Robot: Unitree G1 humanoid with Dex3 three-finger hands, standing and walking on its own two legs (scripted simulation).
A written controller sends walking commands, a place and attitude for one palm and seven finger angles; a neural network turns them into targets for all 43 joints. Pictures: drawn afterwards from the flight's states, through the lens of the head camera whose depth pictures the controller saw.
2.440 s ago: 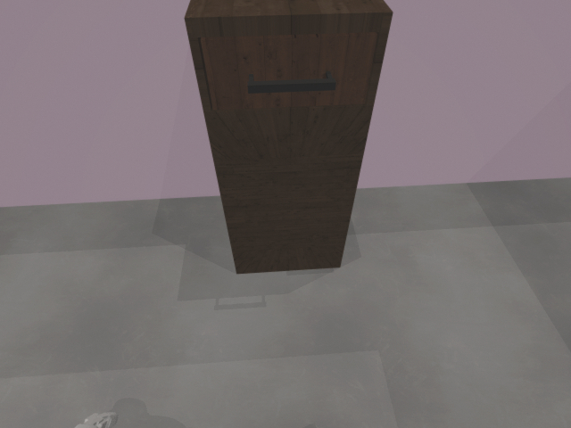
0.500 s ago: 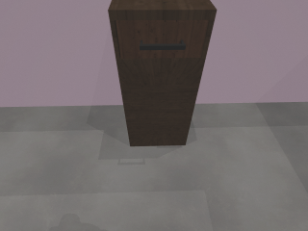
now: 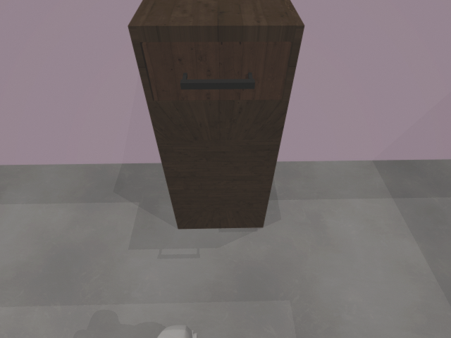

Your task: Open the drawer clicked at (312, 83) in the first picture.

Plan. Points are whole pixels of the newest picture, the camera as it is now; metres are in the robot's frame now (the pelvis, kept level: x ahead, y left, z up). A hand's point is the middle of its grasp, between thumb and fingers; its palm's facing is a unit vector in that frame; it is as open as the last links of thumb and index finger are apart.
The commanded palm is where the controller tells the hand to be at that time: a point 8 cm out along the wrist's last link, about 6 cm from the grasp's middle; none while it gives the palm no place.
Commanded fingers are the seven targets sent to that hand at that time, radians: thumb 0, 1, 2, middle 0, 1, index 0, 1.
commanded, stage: take the last steps up to it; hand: left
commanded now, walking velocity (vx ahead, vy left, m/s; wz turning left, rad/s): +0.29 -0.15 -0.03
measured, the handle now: (217, 80) +0.73 +0.08 +0.09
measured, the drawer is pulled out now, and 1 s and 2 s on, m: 0.00 0.00 0.00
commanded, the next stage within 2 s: come to a stop and stand still in 0.40 s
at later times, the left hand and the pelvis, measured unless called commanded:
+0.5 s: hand (159, 328) +0.18 +0.16 -0.18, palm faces +0.03 -0.99 -0.13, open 7.4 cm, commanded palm none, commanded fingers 0.00 0.90 0.90 -0.20 -0.30 -0.20 -0.30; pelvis +0.17 -0.01 +0.00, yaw -3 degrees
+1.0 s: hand (180, 272) +0.30 +0.13 -0.17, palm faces +0.03 -0.97 -0.24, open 7.3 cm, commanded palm none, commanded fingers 0.00 0.90 0.90 -0.20 -0.30 -0.20 -0.30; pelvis +0.19 -0.05 -0.01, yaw -1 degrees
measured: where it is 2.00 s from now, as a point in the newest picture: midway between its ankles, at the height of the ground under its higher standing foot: outside the picture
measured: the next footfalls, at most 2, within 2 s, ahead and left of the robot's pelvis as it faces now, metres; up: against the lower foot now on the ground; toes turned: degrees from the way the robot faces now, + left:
left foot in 0.28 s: +0.24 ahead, +0.08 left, +0.00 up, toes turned +8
right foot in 0.70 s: +0.33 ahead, -0.21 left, +0.00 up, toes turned -9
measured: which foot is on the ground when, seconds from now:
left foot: up 0.00-0.26, down 0.28-0.70, up 0.72-1.00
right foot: down 0.00-0.26, up 0.28-0.68, down 0.70-1.00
